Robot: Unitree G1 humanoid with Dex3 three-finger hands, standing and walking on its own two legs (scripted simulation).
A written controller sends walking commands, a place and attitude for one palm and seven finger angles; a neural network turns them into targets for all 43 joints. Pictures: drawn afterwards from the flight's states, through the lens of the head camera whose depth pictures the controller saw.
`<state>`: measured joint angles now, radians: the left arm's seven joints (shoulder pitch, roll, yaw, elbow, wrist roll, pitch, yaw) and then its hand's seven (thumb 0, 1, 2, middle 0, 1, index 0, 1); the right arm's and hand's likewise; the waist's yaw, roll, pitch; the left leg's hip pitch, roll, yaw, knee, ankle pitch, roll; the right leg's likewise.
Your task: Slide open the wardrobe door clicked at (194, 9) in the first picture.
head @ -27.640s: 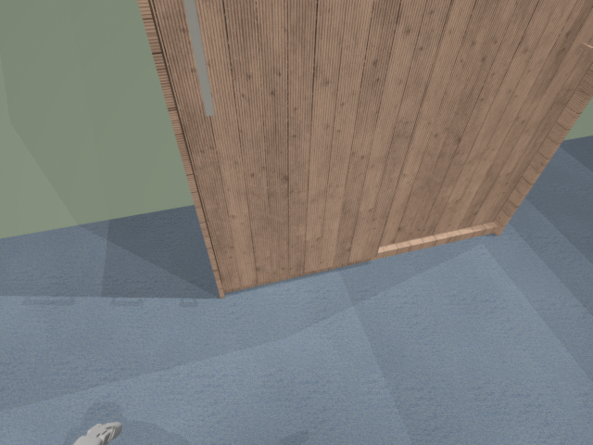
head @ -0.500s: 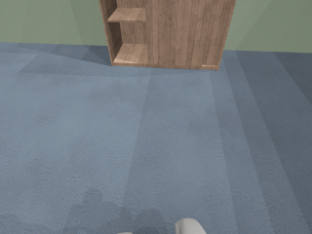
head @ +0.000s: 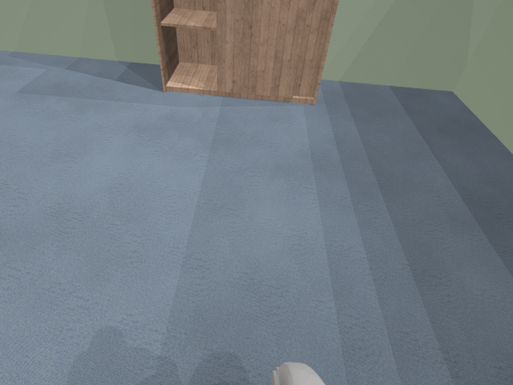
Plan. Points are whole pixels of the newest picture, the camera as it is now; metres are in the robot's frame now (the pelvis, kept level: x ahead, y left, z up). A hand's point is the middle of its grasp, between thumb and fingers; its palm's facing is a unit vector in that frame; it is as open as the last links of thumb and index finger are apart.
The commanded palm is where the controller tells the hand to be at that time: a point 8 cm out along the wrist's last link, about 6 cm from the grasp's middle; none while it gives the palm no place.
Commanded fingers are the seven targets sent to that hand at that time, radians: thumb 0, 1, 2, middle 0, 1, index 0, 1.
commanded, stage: relax the arm and regain balance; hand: left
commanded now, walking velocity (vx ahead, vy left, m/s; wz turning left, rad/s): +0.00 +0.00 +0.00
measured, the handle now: out of the picture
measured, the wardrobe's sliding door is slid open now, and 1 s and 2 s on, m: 0.43 0.43 0.43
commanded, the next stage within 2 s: step back with the hand held close in 1.38 s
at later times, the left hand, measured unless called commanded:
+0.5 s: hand out of the picture -0.26 +0.14 -0.15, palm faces -0.11 -0.98 -0.15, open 16.5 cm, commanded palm none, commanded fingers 0.00 -0.50 0.30 -0.15 -0.30 -0.15 -0.30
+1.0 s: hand out of the picture -0.40 +0.12 -0.14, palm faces +0.02 -0.98 -0.18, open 16.2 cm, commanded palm none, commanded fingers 0.00 -0.50 0.30 -0.15 -0.30 -0.15 -0.30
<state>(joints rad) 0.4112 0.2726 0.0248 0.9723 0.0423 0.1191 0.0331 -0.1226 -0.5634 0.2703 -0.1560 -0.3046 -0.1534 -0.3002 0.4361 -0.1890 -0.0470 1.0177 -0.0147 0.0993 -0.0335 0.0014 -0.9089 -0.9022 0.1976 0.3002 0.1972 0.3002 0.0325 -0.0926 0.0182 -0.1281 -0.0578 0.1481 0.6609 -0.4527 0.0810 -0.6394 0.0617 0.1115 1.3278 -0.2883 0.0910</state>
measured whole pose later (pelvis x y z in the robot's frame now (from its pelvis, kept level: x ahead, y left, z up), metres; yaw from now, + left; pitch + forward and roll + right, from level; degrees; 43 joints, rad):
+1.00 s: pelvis -0.35 -0.03 +0.02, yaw -1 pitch +0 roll +1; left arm 0.37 0.11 -0.01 1.12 0.03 0.02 0.02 -0.01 -0.48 0.31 -0.15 -0.30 -0.15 -0.30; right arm 0.17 -0.20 -0.04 1.03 0.00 0.02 -0.01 0.00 -0.92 -0.90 0.20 0.30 0.20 0.30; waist 0.02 0.02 0.03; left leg -0.36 0.00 -0.02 0.78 -0.30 0.02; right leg -0.31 0.01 0.02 0.53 -0.23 -0.03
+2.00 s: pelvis -0.40 +0.00 +0.01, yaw -1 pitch -2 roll +0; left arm 0.54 0.38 0.37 -0.25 -0.10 -0.13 0.04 -0.01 0.89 0.89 -0.20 -0.30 -0.20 -0.30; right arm 0.11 -0.20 -0.04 0.53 0.07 -0.07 -0.01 0.00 -0.91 -0.90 0.20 0.30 0.20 0.30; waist 0.00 -0.01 0.03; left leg -0.32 0.03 -0.04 0.59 -0.26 -0.01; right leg -0.34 -0.02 0.04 0.55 -0.17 0.03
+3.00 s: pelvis -0.69 +0.01 +0.02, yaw -3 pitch -2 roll +2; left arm 0.61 0.44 0.43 -0.67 -0.06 -0.21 0.10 0.01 0.88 0.90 -0.22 -0.31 -0.21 -0.30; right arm 0.21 -0.16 0.01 0.64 0.00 -0.09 0.01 0.01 -0.90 -0.90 0.20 0.30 0.20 0.30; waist 0.06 -0.02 0.03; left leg -0.64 -0.05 -0.02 1.01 -0.26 -0.05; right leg -0.26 0.01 -0.04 0.61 -0.33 -0.06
